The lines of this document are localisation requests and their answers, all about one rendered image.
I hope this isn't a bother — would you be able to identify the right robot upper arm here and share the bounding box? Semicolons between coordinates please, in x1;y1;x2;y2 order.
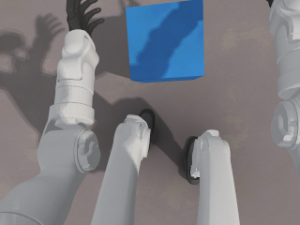
270;98;300;184

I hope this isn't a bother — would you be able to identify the robot right forearm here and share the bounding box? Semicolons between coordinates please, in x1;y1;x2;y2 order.
268;0;300;100

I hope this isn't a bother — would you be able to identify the robot left hand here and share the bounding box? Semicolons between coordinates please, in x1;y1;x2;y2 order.
66;0;105;38

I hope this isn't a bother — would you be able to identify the robot left forearm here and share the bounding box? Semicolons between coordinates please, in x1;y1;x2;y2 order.
37;29;99;165

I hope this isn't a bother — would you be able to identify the right robot thigh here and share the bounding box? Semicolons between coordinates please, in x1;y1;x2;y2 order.
192;135;240;225

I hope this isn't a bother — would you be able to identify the carton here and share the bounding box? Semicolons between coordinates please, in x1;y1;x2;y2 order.
126;0;204;83

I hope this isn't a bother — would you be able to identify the right robot shin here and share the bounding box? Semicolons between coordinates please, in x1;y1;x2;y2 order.
190;129;231;177

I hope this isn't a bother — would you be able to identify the left robot upper arm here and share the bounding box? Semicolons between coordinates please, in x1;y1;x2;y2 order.
0;127;101;225

